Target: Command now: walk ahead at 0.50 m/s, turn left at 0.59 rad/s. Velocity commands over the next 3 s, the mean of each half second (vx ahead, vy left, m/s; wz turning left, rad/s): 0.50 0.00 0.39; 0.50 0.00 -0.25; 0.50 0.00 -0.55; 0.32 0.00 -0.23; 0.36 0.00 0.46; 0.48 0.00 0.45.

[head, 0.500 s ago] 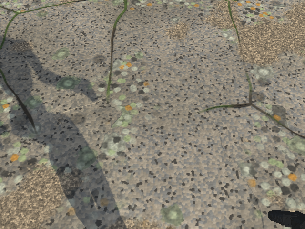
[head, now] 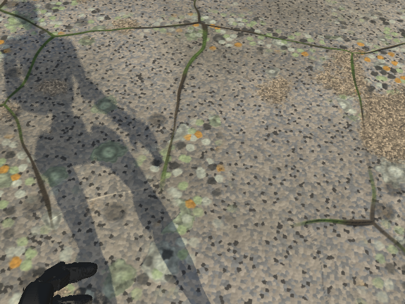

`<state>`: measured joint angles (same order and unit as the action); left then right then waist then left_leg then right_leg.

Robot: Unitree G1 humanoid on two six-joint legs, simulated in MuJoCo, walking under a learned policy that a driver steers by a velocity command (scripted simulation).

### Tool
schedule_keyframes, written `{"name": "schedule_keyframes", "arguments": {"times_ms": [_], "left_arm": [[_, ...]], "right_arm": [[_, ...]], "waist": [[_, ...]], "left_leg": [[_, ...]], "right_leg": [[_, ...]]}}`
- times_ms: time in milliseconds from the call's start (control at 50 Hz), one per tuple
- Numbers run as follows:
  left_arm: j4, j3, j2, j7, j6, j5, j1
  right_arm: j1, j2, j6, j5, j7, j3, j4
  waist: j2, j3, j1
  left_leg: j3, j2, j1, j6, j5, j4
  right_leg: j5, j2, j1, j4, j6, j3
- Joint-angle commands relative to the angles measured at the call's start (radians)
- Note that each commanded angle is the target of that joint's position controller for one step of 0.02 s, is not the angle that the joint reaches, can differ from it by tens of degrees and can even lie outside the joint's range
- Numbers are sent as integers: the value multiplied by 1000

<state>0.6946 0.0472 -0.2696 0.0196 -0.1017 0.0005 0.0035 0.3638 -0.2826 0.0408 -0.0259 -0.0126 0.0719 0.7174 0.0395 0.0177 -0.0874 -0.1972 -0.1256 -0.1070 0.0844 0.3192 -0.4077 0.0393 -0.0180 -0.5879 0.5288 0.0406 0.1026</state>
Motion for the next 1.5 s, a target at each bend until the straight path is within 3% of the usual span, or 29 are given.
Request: {"name": "schedule_keyframes", "arguments": {"times_ms": [20,60,80,100,120,140,180,240,360,500,560,580,600,620,640,720,840,1000,1060,1100,1120,1140,1160,1180,1220,1280,1340,1400,1500], "left_arm": [[-88,38,-122,8,-31,-9,69],[-54,61,-155,-1,-40,-3,-87],[-41,77,-205,-10,-42,14,-239],[-8,94,-273,-10,-28,24,-350],[-11,78,-195,-4,-20,-4,-347],[-23,61,-134,-9,-13,-6,-305],[-14,44,-99,-9,0,8,-237],[15,33,-78,-5,-9,9,-229],[69,48,-153,-6,-6,-13,-263],[138,52,-201,-8,26,-34,-376],[147,45,-199,-16,41,-37,-371],[119,21,-150,-18,36,-13,-358],[93,-18,-29,-12,19,-8,-464],[111,9,-136,-10,6,-32,-408],[81,25,-176,-9,2,-52,-327],[92,28,-116,-16,41,-32,-322],[59,26,-73,-10,64,-25,-232],[-54,6,-49,40,58,-20,9],[-80,24,-84,50,63,-21,-27],[-37,68,-156,40,69,-25,-248],[4,103,-233,21,79,-24,-417],[2,118,-344,8,75,-33,-402],[-29,96,-276,11,61,-23,-438],[-22,81,-220,12,49,-15,-403],[-41,62,-154,9,41,-21,-272],[-69,53,-135,-3,38,-8,-219],[-55,64,-176,-22,38,-14,-255],[-39,67,-184,-33,49,-22,-299],[-13,68,-176,-39,62,-30,-369]], "right_arm": [[3,-154,0,-1,-10,44,-47],[-29,-120,-4,1,-9,33,-62],[-42,-66,1,13,-3,12,-84],[96,-19,6,-12,-5,-4,-100],[103,-111,8,-17,-9,8,-86],[3,-169,3,-12,-9,25,-91],[-99,-141,3,14,-6,24,-115],[-80,-75,2,1,8,13,-111],[-236,-30,19,17,26,-17,-144],[-400,-57,33,2,53,-15,-195],[-165,-134,33,18,44,28,-127],[21,-208,30,31,30,53,-96],[63,-287,25,36,26,64,-86],[76,-190,25,30,26,43,-85],[17,-157,30,26,26,27,-81],[-146,-68,61,37,36,7,-64],[-136,-99,80,46,15,22,1],[-35,-161,41,18,-1,41,73],[-52,-200,18,8,-11,51,74],[-83,-217,3,1,-19,53,66],[-80,-195,9,11,-24,42,52],[24,-32,37,54,-4,-8,0],[-58,-93,81,20,13,-7,-11],[-170,-145,102,-20,21,8,-44],[-192,-137,111,15,9,7,-40],[-150,-127,78,38,9,15,-37],[-230,-84,61,45,6,-2,-64],[-348,-54,66,39,16,-17,-89],[-423,-104,82,18,36,-1,-117]], "waist": [[-161,-16,34],[-169,-92,117],[-90,-223,187],[224,-361,144],[211,-317,154],[112,-183,179],[19,-41,150],[65,-16,102],[28,5,127],[49,37,162],[34,-104,22],[-57,-247,-57],[-321,-383,-3],[-220,-369,-48],[-188,-216,-33],[-154,-56,85],[-97,16,92],[-69,87,8],[-119,22,58],[-125,-102,190],[-58,-190,266],[221,-259,138],[112,-417,206],[56,-271,225],[-42,-106,134],[-17,-67,69],[-10,-27,84],[28,-18,134],[55,-21,156]], "left_leg": [[-254,256,-9,118,-258,15],[-232,197,-43,76,-361,-124],[-156,143,-167,36,-272,-379],[-14,0,-527,-43,194,-695],[-13,76,-668,-59,262,-846],[-1,114,-706,-70,167,-895],[42,165,-657,-77,45,-843],[69,197,-568,-72,7,-744],[142,226,-553,-85,-227,-400],[193,175,-452,-45,-237,-150],[236,117,-55,21,-235,-63],[49,293,254,82,-277,-102],[-397,541,537,229,-108,-4],[-465,532,486,217,8,65],[-309,499,363,175,-32,86],[-8,384,9,120,-225,221],[214,365,-8,101,-401,281],[353,408,182,63,-503,230],[394,413,239,33,-933,67],[426,375,169,-4,-1090,-243],[426,332,-54,-48,-840,-527],[360,125,-539,-119,189,-897],[113,85,-660,-108,284,-1023],[93,141,-737,-84,184,-998],[108,216,-647,-80,49,-815],[118,238,-516,-116,-12,-692],[150,214,-503,-157,-145,-503],[160,161,-421,-162,-359,-256],[114,127,-371,-133,-360,-95]], "right_leg": [[-94,30,114,-51,-26,-13],[-93,18,359,-113,-77,-33],[-120,-135,626,-81,-146,101],[-306,-364,977,-135,-311,524],[-525,-405,960,-199,-310,668],[-534,-362,839,-223,-267,533],[-327,-275,607,-266,-234,328],[-190,-210,483,-332,-237,176],[3,-193,475,-383,-250,10],[51,-244,581,-327,-210,-23],[364,-181,527,-30,-155,-95],[130,-130,318,266,-113,-127],[-554,35,-52,613,-55,-121],[-616,7,-150,736,-60,14],[-532,-32,-205,751,-69,7],[-313,-120,-43,631,-45,-5],[-69,-104,-116,432,-23,20],[-38,-73,-143,127,-82,-114],[-191,5,-12,112,-135,-200],[-196,85,296,50,-195,-229],[-157,30,607,9,-245,-92],[-229,-242,964,-39,-433,455],[-369,-323,1041,-201,-496,740],[-320,-292,949,-234,-433,592],[-132,-207,650,-243,-363,368],[45,-152,452,-297,-357,260],[99,-106,349,-309,-333,169],[1,-49,306,-284,-275,124],[-133,-102,417,-191,-243,260]]}}
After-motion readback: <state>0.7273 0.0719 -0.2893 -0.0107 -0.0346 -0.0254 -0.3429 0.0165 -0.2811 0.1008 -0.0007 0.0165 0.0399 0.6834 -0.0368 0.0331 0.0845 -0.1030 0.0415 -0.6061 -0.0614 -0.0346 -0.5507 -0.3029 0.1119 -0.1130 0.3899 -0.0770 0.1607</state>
